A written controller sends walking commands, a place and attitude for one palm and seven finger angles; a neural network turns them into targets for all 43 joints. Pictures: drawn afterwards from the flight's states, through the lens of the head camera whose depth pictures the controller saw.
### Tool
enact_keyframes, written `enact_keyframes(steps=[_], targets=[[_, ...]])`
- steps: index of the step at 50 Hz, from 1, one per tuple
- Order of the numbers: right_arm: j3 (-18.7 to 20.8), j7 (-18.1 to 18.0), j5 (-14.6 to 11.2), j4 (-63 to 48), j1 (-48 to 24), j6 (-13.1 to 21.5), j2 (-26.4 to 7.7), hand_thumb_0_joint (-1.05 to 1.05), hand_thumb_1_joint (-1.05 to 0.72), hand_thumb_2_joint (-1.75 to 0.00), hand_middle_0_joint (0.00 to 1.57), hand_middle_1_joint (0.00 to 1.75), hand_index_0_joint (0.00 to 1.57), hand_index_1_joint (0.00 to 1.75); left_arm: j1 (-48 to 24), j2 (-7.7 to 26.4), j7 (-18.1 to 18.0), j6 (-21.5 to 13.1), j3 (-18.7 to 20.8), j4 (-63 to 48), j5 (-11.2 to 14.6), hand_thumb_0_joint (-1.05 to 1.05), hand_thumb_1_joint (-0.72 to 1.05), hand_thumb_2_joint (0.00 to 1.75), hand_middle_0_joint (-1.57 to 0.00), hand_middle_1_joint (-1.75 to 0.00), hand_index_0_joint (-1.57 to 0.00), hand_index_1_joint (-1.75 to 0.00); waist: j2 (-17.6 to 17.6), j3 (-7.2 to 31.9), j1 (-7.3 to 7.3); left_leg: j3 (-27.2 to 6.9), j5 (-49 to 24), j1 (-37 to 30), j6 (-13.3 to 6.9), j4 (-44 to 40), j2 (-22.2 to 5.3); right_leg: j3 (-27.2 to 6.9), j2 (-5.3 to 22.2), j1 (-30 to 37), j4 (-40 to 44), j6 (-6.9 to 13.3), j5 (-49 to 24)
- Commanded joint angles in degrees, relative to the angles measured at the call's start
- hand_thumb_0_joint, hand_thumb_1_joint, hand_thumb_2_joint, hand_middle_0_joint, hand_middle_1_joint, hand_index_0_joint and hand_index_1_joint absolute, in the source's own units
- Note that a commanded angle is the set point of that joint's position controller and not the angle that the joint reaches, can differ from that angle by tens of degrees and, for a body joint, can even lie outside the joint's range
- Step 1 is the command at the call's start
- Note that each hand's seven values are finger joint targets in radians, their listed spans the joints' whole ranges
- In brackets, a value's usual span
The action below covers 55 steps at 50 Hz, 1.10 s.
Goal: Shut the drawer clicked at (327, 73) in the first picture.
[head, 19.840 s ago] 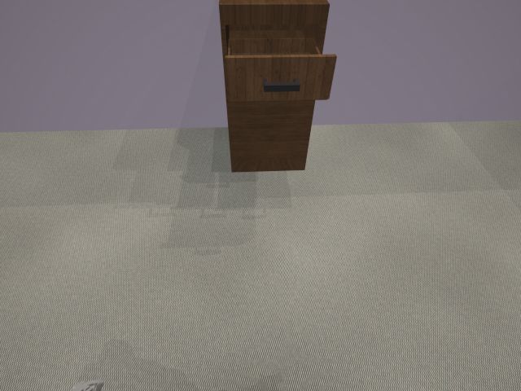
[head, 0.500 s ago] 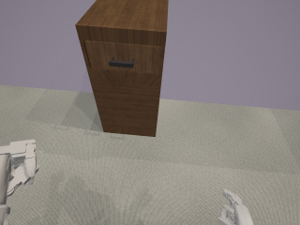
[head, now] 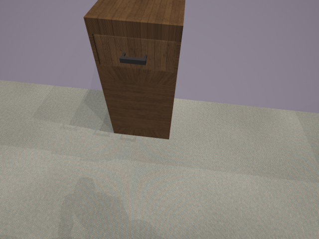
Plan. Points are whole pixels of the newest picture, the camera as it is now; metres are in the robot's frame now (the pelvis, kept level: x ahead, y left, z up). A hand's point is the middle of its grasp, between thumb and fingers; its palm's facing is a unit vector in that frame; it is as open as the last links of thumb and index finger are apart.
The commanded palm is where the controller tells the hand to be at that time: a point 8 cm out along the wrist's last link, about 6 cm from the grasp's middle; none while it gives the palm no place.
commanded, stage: let the arm hang, fingers relaxed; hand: left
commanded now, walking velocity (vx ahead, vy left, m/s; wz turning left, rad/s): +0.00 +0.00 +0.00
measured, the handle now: (133, 57) +0.87 +0.18 -0.06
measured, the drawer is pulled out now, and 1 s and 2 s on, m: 0.00 0.00 0.00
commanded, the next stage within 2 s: look to check the result in 0.58 s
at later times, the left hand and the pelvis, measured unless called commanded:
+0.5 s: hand out of the picture -0.01 +0.13 -0.18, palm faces +0.04 -0.99 -0.13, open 7.3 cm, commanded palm none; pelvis +0.00 -0.01 +0.00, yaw -1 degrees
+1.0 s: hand out of the picture -0.02 +0.13 -0.18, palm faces +0.05 -0.98 -0.18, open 7.4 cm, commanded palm none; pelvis +0.02 -0.03 +0.00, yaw -1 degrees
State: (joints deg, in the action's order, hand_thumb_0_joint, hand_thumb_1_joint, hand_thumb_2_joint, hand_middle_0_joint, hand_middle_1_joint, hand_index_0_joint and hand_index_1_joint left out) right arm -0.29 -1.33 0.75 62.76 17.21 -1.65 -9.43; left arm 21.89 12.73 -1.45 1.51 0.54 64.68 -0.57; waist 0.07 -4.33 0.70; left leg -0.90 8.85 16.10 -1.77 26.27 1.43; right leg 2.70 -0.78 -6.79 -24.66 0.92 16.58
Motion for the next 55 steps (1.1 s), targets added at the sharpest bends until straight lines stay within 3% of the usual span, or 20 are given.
enact_keyframes(steps=[1, 4, 10, 19, 21, 36, 42, 49, 55], targets=[[1.65, -0.81, -0.09, -0.95, 2.14, 0.96, -5.98, 0.0, -0.9, -0.9, 0.2, 0.3, 0.2, 0.3, 2.02, 3.0, -0.37, -1.46, 0.31, -0.84, 0.18, 0.0, 0.9, 0.9, -0.32, -0.43, -0.32, -0.43, -0.02, 0.1, -0.99, -6.53, 2.01, -5.31, -1.22, -5.72, -6.11, -4.63, 5.7, -7.21, 6.58, 2.83, 1.88], [1.64, -0.84, -0.04, 0.08, 3.1, 0.94, -4.72, 0.0, -0.9, -0.9, 0.2, 0.3, 0.2, 0.3, 3.17, 2.21, -0.62, -1.46, 0.28, -0.02, 0.12, 0.0, 0.9, 0.9, -0.2, -0.3, -0.2, -0.3, 0.19, -0.65, -0.92, -6.55, 3.18, -4.58, -1.3, -6.19, -5.87, -4.62, 5.6, -7.44, 6.32, 2.95, 2.95], [1.73, -0.88, 0.05, 1.26, 4.33, 1.12, -2.51, 0.0, -0.9, -0.9, 0.2, 0.3, 0.2, 0.3, 4.26, 0.19, -1.04, -1.73, 0.36, 0.48, 0.09, 0.0, 0.9, 0.9, -0.2, -0.3, -0.2, -0.3, 1.32, -2.32, -0.85, -5.26, 2.08, -4.04, -1.13, -5.45, -5.31, -4.88, 5.77, -8.67, 6.29, 2.83, 2.86], [1.74, -1.08, 0.24, 1.74, 5.2, 1.46, -0.68, 0.0, -0.9, -0.9, 0.2, 0.3, 0.2, 0.3, 3.81, -1.47, -1.31, -2.04, 0.8, -0.04, 0.07, 0.0, 0.9, 0.9, -0.2, -0.3, -0.2, -0.3, -0.99, -3.91, -0.91, -4.37, 0.16, -3.12, -0.78, -4.3, -5.1, -5.24, 5.72, -9.05, 6.28, 3.06, 1.56], [1.71, -1.2, 0.29, 1.69, 5.44, 1.6, -0.63, 0.0, -0.9, -0.9, 0.2, 0.3, 0.2, 0.3, 3.52, -1.57, -1.27, -2.0, 1.01, -0.32, 0.08, 0.0, 0.9, 0.9, -0.2, -0.3, -0.2, -0.3, -2.41, -3.46, -0.9, -4.74, 0.27, -2.69, -0.83, -4.7, -5.22, -5.28, 5.52, -8.15, 5.92, 3.08, 1.05], [1.86, -1.48, 0.09, 1.61, 5.44, 1.73, -0.73, 0.0, -0.9, -0.9, 0.2, 0.3, 0.2, 0.3, 3.07, -1.53, -1.37, -2.35, 1.18, -0.6, 0.25, 0.0, 0.9, 0.9, -0.2, -0.3, -0.2, -0.3, -0.05, -0.97, -0.93, -3.46, -5.87, -5.1, -0.58, -2.54, -5.68, -5.64, 5.96, -5.46, 6.31, 2.9, -5.9], [1.79, -1.5, 0.08, 1.7, 4.89, 1.53, -1.04, 0.0, -0.9, -0.9, 0.2, 0.3, 0.2, 0.3, 3.15, -1.45, -1.41, -2.28, 1.02, -0.3, 0.29, 0.0, 0.9, 0.9, -0.2, -0.3, -0.2, -0.3, -0.02, -2.18, -0.95, -3.32, -4.91, -5.45, -0.45, -2.74, -5.82, -5.62, 5.83, -6.07, 6.78, 2.87, -5.14], [1.76, -1.59, -0.02, 1.72, 4.22, 1.65, -1.36, 0.0, -0.9, -0.9, 0.2, 0.3, 0.2, 0.3, 3.24, -1.2, -1.48, -2.42, 1.07, -0.33, 0.23, 0.0, 0.9, 0.9, -0.2, -0.3, -0.2, -0.3, 0.26, -1.89, -0.94, -2.95, -6.92, -5.93, -0.41, -2.42, -6.06, -5.53, 5.95, -5.1, 6.59, 2.49, -9.13], [1.7, -1.55, 0.12, 1.84, 3.82, 1.55, -1.55, 0.0, -0.9, -0.9, 0.2, 0.3, 0.2, 0.3, 3.09, -1.36, -1.44, -2.37, 0.96, -0.15, 0.25, 0.0, 0.9, 0.9, -0.2, -0.3, -0.2, -0.3, -0.2, -2.87, -0.94, -2.98, -5.55, -6.06, -0.27, -2.85, -5.97, -5.85, 5.81, -5.91, 7.17, 2.65, -6.79]])
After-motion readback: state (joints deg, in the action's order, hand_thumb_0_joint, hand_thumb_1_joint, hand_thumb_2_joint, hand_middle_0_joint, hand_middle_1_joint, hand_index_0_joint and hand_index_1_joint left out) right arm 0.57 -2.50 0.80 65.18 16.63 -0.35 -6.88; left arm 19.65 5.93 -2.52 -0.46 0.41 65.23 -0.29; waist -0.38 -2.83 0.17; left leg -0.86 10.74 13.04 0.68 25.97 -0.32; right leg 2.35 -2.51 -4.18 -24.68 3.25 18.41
